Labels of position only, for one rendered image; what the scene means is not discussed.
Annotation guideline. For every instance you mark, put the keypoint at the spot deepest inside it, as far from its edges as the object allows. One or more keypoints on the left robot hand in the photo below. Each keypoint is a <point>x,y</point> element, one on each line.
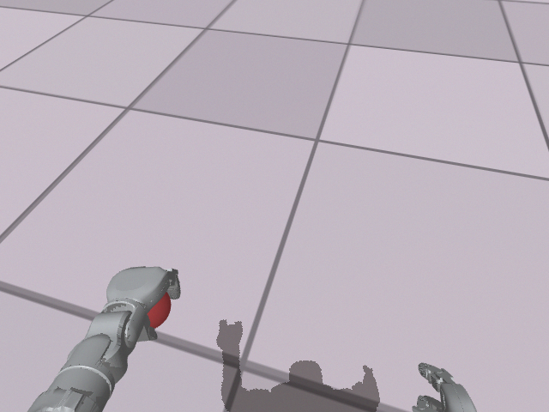
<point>145,285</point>

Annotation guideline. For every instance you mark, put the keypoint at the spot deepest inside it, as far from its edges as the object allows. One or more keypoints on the right robot hand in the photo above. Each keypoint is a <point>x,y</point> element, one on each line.
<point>454,397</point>

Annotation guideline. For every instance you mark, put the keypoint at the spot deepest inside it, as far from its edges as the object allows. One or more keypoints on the ball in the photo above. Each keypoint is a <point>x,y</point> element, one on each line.
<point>159,313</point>

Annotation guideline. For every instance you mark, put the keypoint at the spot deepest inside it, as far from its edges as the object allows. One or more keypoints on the left robot arm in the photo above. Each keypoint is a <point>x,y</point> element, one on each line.
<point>86,381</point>

